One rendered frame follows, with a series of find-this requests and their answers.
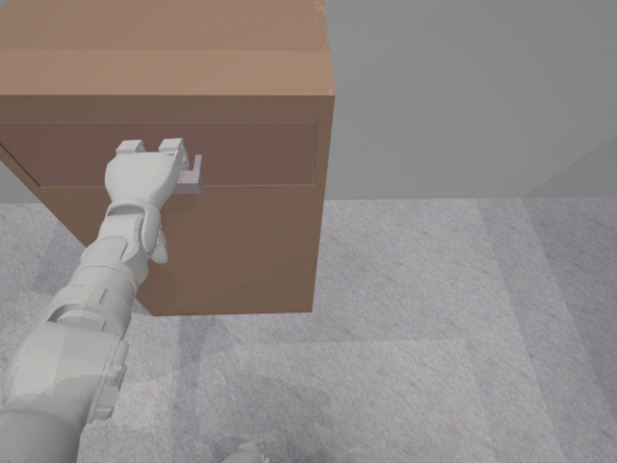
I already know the cabinet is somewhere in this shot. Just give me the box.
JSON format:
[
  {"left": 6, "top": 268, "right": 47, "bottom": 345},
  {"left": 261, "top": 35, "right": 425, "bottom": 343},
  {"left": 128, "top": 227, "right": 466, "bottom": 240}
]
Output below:
[{"left": 0, "top": 0, "right": 335, "bottom": 316}]

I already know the drawer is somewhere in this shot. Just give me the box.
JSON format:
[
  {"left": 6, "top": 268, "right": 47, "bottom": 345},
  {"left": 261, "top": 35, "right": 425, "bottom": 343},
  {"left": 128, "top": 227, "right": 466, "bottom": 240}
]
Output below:
[{"left": 0, "top": 121, "right": 315, "bottom": 186}]

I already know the robot left hand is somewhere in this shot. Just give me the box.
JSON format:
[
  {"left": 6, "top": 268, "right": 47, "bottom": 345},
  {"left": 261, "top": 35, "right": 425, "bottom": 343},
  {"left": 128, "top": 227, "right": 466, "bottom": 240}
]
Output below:
[{"left": 105, "top": 138, "right": 189, "bottom": 263}]

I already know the handle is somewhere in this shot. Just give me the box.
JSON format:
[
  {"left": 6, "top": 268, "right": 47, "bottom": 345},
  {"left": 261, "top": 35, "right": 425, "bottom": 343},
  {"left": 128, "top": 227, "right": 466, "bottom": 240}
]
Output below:
[{"left": 172, "top": 155, "right": 203, "bottom": 194}]

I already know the left robot upper arm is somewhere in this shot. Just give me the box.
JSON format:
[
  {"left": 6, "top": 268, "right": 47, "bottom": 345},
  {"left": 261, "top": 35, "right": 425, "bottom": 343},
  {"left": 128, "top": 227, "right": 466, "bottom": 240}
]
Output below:
[{"left": 0, "top": 321, "right": 129, "bottom": 463}]

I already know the robot left forearm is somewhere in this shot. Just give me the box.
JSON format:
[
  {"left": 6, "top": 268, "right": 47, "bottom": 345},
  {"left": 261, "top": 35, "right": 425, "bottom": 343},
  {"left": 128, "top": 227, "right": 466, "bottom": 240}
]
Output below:
[{"left": 2, "top": 199, "right": 161, "bottom": 407}]

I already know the left robot shin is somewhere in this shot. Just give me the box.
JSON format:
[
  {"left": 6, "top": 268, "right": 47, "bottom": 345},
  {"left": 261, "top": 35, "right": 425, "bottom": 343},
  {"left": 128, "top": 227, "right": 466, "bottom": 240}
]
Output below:
[{"left": 237, "top": 444, "right": 262, "bottom": 455}]

